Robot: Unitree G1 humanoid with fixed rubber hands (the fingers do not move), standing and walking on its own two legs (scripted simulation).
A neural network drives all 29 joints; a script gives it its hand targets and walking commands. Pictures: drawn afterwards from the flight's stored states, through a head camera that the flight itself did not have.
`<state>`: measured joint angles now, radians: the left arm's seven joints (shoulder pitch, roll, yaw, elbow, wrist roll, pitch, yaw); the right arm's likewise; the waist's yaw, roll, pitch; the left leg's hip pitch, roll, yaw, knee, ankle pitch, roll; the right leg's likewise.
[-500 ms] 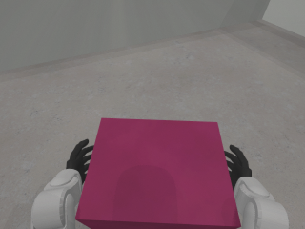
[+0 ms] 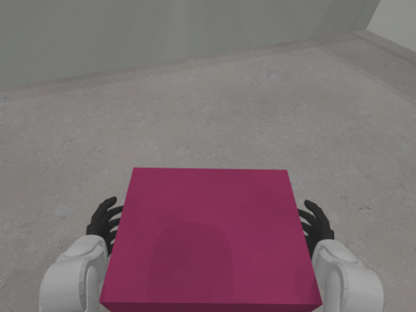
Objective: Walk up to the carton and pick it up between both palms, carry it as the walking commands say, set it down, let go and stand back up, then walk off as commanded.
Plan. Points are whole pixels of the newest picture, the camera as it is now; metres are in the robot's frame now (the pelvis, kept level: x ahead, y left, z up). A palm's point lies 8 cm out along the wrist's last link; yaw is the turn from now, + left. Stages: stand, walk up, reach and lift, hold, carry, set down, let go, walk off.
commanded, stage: carry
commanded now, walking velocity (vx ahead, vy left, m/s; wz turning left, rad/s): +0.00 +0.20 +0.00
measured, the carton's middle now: (208, 256) +0.25 +0.01 -0.01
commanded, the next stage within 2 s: none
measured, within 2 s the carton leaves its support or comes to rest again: neither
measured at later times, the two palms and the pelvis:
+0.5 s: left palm (78, 261) +0.19 +0.21 +0.10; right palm (334, 298) +0.16 -0.16 +0.10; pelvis -0.06 +0.04 +0.00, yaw -2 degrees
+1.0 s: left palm (95, 273) +0.18 +0.18 +0.09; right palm (354, 310) +0.15 -0.18 +0.09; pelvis -0.08 +0.01 +0.00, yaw -2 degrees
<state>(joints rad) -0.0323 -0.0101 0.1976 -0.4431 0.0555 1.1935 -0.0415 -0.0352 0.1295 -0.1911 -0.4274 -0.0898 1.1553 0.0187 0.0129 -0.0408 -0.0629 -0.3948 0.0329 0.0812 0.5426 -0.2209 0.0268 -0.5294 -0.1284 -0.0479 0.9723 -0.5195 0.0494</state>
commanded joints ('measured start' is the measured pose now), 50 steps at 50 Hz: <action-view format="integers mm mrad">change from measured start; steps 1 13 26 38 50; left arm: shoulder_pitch -487 -386 -462 -504 -490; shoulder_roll -819 -744 -732 -759 -743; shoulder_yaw -831 -749 -715 -726 -689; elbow -162 -77 -42 -28 6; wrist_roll -378 -304 -284 -325 -289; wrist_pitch -37 -19 6 8 -3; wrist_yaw -173 -165 -155 -167 -158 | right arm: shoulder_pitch -406 -347 -450 -463 -496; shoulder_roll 677 612 616 635 642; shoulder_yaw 773 785 780 764 771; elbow -194 -128 -85 -88 -72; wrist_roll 366 370 414 387 398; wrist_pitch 1 14 58 48 42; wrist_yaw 193 188 207 193 201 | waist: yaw -18 -24 -19 -23 -22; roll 175 112 94 71 26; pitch -296 -274 -180 -226 -213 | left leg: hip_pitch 302 84 44 87 122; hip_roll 190 193 148 126 87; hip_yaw -149 -206 -167 -126 -72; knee -133 -251 -316 -273 -165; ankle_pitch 430 120 -182 -167 -15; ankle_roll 117 9 -31 -27 -20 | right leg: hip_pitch -92 410 220 178 127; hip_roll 41 38 32 32 -19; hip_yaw -7 15 38 68 122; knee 157 -605 -554 -597 -667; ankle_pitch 27 257 84 54 37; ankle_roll -9 -61 -76 -92 -101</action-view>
